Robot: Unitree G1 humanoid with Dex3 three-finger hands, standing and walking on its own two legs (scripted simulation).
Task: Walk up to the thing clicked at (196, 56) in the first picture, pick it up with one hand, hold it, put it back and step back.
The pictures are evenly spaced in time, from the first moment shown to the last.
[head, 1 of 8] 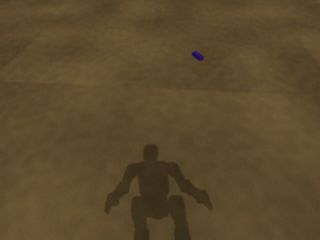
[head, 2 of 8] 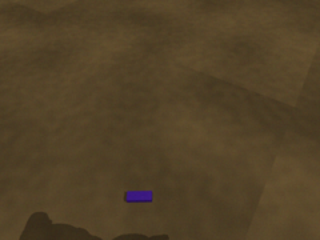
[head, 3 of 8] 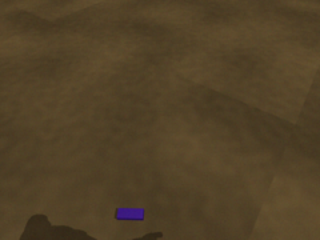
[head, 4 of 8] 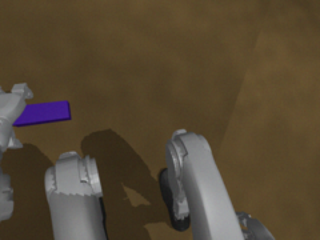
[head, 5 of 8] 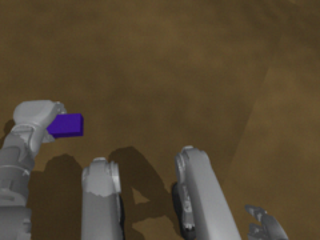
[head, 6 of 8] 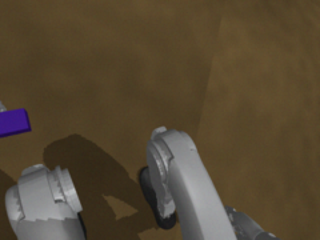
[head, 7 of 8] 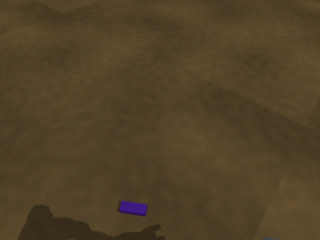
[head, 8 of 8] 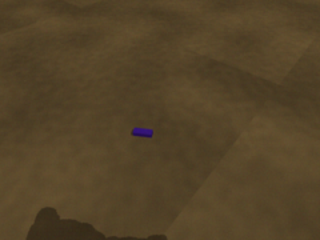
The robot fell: no
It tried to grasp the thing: yes
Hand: left
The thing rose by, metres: 0.68
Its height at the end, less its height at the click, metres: +0.00
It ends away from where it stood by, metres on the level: 0.01
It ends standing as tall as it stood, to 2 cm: yes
